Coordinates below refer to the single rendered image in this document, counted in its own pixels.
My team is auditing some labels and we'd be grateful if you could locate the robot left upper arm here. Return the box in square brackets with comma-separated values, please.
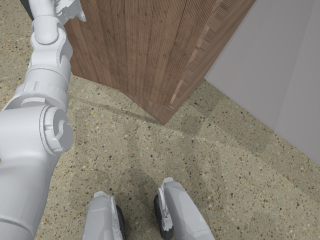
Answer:
[0, 104, 74, 240]

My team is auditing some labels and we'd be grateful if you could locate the robot left foot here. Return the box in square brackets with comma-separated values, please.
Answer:
[116, 205, 126, 240]

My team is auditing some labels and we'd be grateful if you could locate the robot left hand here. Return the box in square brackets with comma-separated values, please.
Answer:
[28, 0, 87, 25]

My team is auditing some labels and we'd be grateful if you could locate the cupboard door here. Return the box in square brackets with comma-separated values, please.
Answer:
[63, 0, 217, 106]

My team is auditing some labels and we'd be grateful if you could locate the robot left shin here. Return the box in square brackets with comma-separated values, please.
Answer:
[87, 191, 123, 240]

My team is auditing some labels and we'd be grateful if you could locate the robot left forearm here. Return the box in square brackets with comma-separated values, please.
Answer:
[0, 15, 73, 114]

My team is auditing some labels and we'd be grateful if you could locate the handle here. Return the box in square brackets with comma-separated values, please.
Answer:
[20, 0, 34, 21]

